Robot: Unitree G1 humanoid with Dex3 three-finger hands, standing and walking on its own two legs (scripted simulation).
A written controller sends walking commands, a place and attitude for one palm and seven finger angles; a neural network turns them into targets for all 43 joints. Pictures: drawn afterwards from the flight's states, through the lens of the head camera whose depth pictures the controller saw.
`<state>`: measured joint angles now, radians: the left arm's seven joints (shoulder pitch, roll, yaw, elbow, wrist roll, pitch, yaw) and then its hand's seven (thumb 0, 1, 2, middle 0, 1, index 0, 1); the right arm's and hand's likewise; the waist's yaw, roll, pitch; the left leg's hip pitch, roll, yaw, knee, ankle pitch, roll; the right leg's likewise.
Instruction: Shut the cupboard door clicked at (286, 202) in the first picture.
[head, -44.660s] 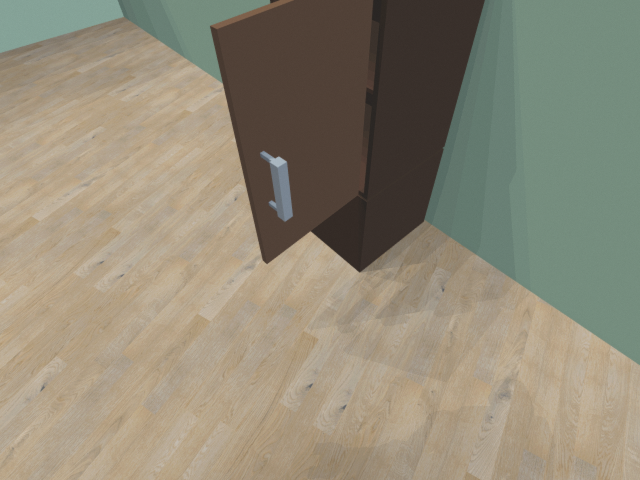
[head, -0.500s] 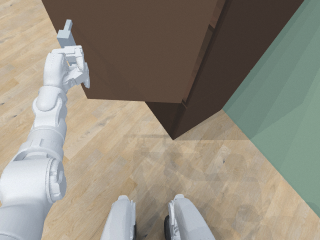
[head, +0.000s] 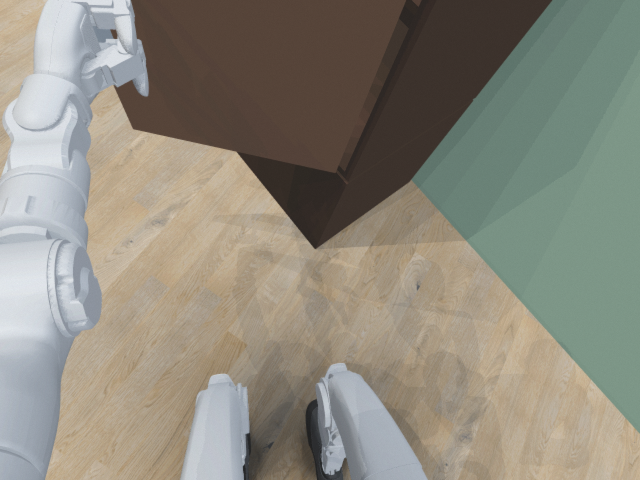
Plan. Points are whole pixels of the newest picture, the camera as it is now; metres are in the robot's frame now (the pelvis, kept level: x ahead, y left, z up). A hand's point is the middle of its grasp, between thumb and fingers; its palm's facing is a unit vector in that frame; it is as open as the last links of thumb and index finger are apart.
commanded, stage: push the door shut along its arc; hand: left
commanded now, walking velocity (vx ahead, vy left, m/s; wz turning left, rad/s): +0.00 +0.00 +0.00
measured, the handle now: (97, 9) +0.65 +0.20 +0.07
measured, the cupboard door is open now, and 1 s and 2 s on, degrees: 43 39 39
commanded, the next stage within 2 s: pull the fist back off the door in 0.34 s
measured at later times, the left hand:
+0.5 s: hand (185, 19) +0.63 +0.10 +0.08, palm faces -0.19 -0.98 +0.02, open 2.8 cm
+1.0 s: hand (188, 54) +0.57 +0.10 +0.09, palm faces +0.14 -0.99 -0.05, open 3.1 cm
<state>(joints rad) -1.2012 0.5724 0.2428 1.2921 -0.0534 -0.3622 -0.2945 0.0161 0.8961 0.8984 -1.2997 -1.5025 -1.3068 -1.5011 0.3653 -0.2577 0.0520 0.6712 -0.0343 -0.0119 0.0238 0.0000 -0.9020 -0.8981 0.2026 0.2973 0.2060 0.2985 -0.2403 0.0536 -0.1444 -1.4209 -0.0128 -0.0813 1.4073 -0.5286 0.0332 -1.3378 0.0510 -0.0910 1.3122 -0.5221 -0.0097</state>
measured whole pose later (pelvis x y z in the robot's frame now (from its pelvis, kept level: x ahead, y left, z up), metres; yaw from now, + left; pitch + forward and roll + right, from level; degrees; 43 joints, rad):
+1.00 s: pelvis +0.03 -0.03 +0.03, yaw +0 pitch +29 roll -2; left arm -1.01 0.37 0.35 1.24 0.03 -0.47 0.11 0.01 0.89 0.90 -1.29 -1.50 -1.30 -1.50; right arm 0.41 -0.25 0.00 0.63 -0.08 0.04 0.10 0.00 -0.90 -0.90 0.20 0.30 0.20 0.30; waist -0.21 0.06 -0.17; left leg -1.24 0.02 -0.04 1.28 -0.53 0.00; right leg -1.21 0.08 -0.04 1.23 -0.53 -0.04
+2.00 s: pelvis +0.05 -0.01 +0.11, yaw +1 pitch +10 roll -1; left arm -0.14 0.22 0.09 0.37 -0.12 -0.29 -0.01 0.01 0.90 0.90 -1.25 -1.45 -1.25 -1.45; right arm 0.26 -0.25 -0.01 0.54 0.04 0.05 -0.01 0.01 -0.90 -0.90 0.20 0.30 0.20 0.30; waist -0.03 0.04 -0.12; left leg -0.61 -0.02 -0.01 0.86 -0.42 0.02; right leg -0.59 0.04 0.00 0.84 -0.42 -0.02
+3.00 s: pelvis +0.07 -0.02 +0.15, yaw +3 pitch -2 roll +0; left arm 0.47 0.35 0.33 -0.38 -0.07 -0.06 0.10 0.02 0.89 0.90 -0.21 -0.31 -0.22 -0.31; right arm 0.21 -0.23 0.02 0.63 0.01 -0.09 -0.08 0.01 -0.90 -0.90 0.20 0.30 0.20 0.30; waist 0.07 0.07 -0.02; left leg -0.14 -0.02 -0.03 0.46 -0.27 0.01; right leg -0.12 0.03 -0.01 0.45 -0.29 -0.03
